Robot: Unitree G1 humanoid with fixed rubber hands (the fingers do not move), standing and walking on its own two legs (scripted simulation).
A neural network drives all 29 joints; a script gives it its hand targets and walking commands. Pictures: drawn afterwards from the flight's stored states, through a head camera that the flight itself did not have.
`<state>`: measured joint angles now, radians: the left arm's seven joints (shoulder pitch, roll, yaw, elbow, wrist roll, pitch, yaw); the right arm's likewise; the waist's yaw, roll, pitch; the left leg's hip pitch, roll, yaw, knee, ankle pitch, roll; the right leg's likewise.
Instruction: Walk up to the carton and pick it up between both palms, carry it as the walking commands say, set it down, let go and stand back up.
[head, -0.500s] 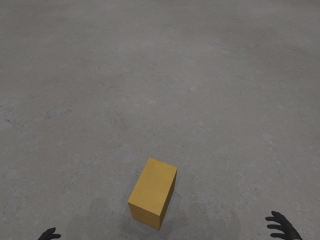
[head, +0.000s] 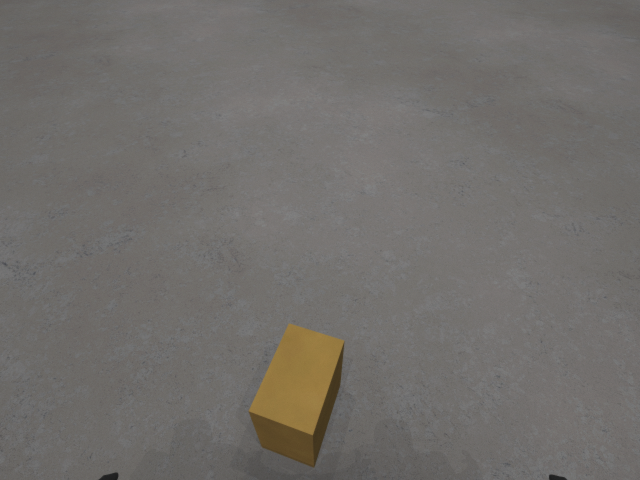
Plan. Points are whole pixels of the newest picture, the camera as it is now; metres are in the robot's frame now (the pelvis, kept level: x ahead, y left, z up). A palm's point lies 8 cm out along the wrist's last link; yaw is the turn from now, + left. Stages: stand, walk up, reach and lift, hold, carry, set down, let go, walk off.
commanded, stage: walk up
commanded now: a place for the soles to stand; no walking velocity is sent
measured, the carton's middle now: (301, 396) +0.48 +0.06 -0.63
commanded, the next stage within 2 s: none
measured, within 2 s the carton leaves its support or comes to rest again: neither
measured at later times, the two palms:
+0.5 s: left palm out of the picture +0.06 +0.41 -0.08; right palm out of the picture +0.12 -0.31 -0.11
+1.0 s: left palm out of the picture +0.24 +0.50 -0.09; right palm out of the picture +0.07 -0.15 -0.15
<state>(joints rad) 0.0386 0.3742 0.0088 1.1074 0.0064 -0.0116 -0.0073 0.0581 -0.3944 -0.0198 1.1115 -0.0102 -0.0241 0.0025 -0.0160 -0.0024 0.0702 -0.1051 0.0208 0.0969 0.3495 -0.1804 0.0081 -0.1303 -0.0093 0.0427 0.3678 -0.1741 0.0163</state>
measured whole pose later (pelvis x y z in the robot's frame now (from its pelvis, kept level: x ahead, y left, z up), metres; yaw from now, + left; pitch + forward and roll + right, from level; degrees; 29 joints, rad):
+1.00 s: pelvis +0.07 +0.19 -0.04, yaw -12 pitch -4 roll -1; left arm 0.22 0.44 0.05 0.84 0.02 -0.09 0.06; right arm 0.21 -0.44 -0.09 0.82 0.00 0.04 0.04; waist -0.03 0.10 0.13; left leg -0.38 0.03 -0.01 0.91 -0.50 0.05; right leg -0.33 0.02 -0.03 0.76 -0.36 -0.03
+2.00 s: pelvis +0.07 +0.17 -0.01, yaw -22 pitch -3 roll +1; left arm 0.05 0.38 0.02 0.95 0.01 0.00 -0.02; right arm 0.12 -0.43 -0.02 1.00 -0.01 -0.04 -0.02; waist -0.02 0.01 0.08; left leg -0.19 0.05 0.00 0.51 -0.26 -0.05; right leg -0.22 0.02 0.07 0.57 -0.29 0.00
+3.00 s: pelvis +0.11 +0.20 +0.00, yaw -24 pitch -3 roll +0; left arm 0.08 0.39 0.00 1.07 0.00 -0.02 0.01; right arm 0.05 -0.39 -0.05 1.07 -0.01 0.00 0.01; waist -0.01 0.00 0.07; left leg -0.10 0.02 0.06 0.39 -0.24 0.00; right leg -0.11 -0.02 0.12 0.39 -0.23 0.05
